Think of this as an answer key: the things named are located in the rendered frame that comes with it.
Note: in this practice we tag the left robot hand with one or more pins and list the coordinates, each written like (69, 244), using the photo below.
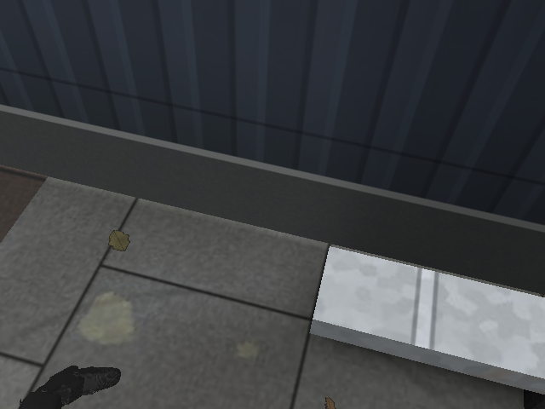
(68, 385)

